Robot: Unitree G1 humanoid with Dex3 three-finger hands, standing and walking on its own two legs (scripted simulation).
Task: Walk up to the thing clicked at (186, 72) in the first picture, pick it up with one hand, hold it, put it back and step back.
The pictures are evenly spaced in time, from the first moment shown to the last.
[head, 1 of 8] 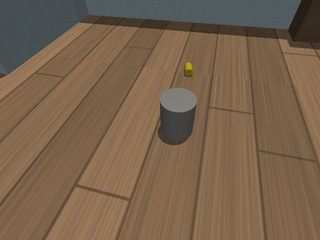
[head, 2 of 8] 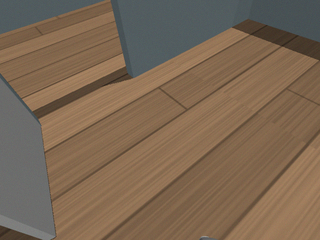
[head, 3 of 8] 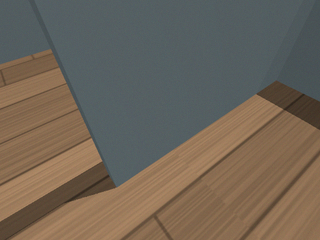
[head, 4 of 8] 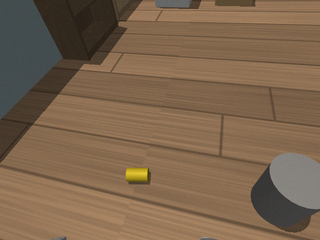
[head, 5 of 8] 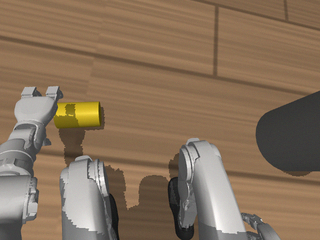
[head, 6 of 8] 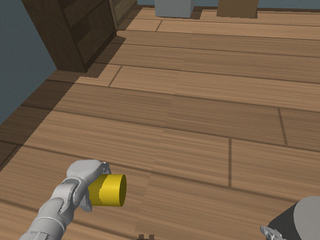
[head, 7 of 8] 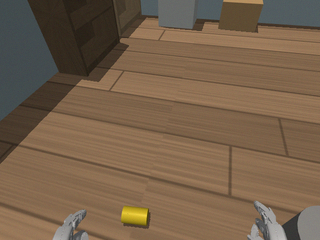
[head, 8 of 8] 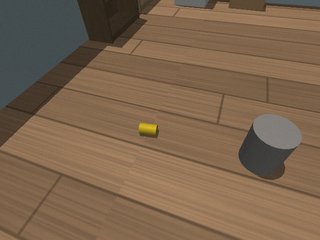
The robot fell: no
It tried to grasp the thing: yes
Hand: left
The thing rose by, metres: 0.66
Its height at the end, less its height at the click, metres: +0.00
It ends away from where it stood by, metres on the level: 0.00
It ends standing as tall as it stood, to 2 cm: yes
